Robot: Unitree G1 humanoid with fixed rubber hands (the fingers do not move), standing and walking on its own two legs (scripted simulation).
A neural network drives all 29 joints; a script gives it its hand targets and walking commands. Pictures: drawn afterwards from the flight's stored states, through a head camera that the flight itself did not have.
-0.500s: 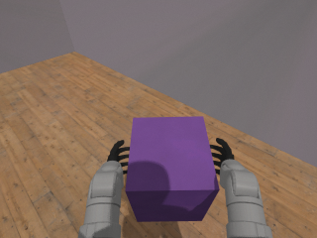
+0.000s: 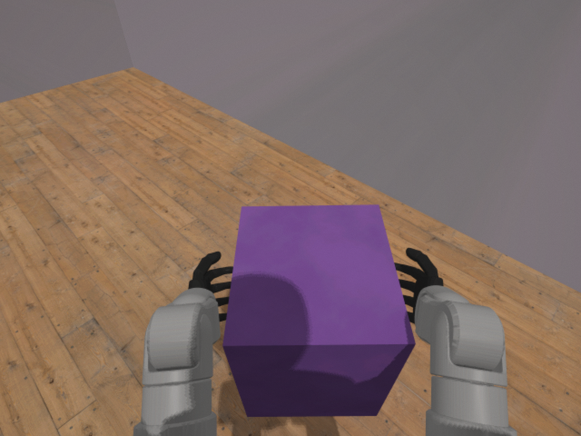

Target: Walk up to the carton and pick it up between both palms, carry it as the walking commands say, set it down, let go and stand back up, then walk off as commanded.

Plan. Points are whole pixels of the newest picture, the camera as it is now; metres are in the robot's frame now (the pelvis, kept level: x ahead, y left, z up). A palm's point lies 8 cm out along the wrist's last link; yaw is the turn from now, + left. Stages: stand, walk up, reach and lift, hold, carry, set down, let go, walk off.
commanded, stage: carry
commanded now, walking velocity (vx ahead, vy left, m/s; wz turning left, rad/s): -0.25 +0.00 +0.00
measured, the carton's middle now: (310, 314) +0.32 +0.00 +0.02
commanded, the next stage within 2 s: none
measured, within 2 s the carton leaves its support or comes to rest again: neither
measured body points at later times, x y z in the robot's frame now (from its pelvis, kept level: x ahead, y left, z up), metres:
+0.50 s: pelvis -0.13 -0.01 +0.00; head -0.15 -0.01 +0.45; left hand +0.16 +0.13 +0.08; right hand +0.15 -0.17 +0.08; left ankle -0.10 +0.11 -0.70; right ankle -0.03 -0.14 -0.72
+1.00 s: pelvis -0.31 -0.01 +0.00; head -0.32 -0.02 +0.45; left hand -0.01 +0.11 +0.08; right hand -0.03 -0.18 +0.08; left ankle -0.26 +0.10 -0.67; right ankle -0.23 -0.14 -0.72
